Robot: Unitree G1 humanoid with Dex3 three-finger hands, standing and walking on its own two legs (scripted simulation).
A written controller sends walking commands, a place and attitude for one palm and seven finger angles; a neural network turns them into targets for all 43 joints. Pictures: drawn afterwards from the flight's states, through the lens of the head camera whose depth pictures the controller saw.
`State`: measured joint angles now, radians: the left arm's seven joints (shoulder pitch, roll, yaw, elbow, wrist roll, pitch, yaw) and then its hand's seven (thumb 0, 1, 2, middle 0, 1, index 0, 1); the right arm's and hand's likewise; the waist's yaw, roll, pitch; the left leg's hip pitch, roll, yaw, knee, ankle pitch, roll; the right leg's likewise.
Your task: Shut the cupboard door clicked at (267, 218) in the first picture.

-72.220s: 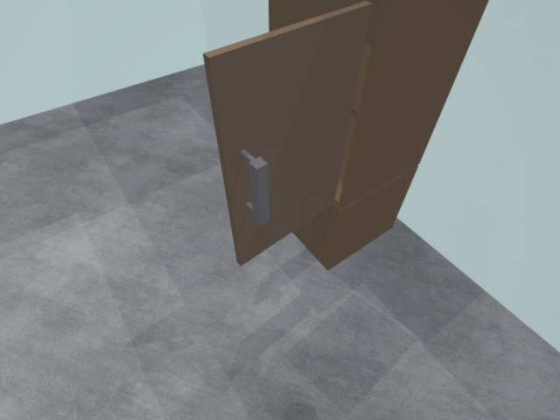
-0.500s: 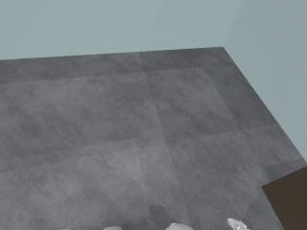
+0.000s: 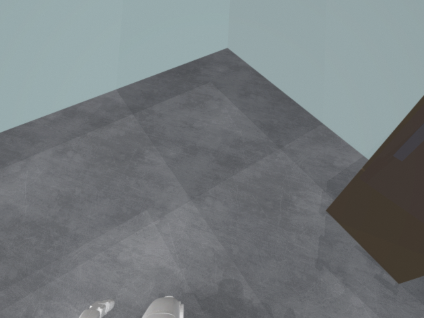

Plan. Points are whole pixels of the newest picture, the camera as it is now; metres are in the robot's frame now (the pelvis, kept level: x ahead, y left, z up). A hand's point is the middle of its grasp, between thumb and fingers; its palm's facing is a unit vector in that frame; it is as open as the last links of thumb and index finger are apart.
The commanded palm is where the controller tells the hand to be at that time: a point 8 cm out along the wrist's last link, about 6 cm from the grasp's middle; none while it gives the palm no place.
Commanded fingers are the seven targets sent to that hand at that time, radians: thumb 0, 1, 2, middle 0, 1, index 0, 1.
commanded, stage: turn to face it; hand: left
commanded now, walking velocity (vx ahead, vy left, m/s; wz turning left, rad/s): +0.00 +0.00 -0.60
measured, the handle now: (422, 132) +0.57 -0.53 -0.03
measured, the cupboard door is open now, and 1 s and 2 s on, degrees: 8 8 8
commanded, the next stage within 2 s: take the last steps up to it in 1.18 s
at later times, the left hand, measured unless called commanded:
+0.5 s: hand (130, 295) +0.18 +0.19 -0.16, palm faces -0.30 -0.93 -0.21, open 7.4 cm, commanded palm none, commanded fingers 0.00 0.90 0.90 -0.20 -0.30 -0.20 -0.30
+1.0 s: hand (161, 275) +0.23 +0.13 -0.18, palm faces -0.51 -0.84 -0.19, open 7.4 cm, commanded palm none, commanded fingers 0.00 0.90 0.90 -0.20 -0.30 -0.20 -0.30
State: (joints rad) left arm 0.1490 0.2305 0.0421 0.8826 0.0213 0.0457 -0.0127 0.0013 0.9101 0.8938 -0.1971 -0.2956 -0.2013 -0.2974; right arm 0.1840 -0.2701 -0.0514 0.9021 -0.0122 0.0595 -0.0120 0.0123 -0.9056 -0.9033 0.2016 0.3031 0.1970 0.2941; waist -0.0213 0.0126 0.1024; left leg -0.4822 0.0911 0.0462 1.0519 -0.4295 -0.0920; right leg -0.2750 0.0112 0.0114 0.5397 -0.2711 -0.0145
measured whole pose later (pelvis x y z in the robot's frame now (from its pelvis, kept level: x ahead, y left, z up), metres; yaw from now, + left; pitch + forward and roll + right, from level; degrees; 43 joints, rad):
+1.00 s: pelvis +0.05 +0.00 -0.01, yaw -34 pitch +1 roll -1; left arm 0.18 0.25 0.06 0.93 0.01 0.06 -0.01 0.00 0.91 0.89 -0.20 -0.30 -0.20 -0.30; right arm 0.16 -0.22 -0.02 0.88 -0.02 0.01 -0.02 0.01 -0.90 -0.90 0.20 0.30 0.20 0.29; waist 0.01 -0.05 0.07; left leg -0.32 0.04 0.06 0.60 -0.30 -0.01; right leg -0.33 0.05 0.10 0.71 -0.43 0.01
